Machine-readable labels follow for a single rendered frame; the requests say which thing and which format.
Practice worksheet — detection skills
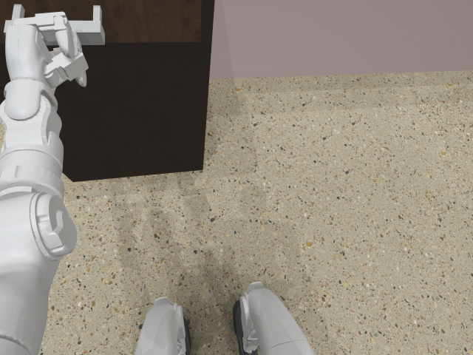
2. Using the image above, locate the robot left hand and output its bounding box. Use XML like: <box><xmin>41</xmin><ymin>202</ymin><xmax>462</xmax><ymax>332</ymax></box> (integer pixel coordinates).
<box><xmin>5</xmin><ymin>12</ymin><xmax>89</xmax><ymax>94</ymax></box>

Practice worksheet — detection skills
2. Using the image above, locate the drawer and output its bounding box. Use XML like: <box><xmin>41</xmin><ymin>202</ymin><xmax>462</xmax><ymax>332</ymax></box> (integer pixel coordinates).
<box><xmin>0</xmin><ymin>0</ymin><xmax>202</xmax><ymax>44</ymax></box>

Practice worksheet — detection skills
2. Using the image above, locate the robot right shin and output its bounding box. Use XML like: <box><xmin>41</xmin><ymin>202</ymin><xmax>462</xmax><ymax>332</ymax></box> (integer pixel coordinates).
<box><xmin>241</xmin><ymin>282</ymin><xmax>264</xmax><ymax>352</ymax></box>

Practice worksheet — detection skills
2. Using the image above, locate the handle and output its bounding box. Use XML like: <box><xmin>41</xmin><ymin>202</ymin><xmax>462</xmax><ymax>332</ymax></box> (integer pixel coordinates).
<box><xmin>4</xmin><ymin>4</ymin><xmax>105</xmax><ymax>46</ymax></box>

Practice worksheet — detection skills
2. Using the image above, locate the left robot upper arm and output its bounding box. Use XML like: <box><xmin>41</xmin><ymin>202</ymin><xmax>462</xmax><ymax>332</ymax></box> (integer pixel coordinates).
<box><xmin>0</xmin><ymin>192</ymin><xmax>77</xmax><ymax>355</ymax></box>

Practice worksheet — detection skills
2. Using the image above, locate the cabinet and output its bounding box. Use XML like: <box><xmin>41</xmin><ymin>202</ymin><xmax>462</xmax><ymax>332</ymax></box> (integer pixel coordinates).
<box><xmin>0</xmin><ymin>0</ymin><xmax>215</xmax><ymax>182</ymax></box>

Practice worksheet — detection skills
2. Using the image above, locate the left robot forearm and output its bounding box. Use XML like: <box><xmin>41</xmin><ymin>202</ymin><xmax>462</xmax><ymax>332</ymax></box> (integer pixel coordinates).
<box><xmin>0</xmin><ymin>79</ymin><xmax>64</xmax><ymax>202</ymax></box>

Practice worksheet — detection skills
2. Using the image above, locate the robot right thigh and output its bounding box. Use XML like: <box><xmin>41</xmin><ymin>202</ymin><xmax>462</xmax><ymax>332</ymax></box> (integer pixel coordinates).
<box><xmin>240</xmin><ymin>288</ymin><xmax>315</xmax><ymax>355</ymax></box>

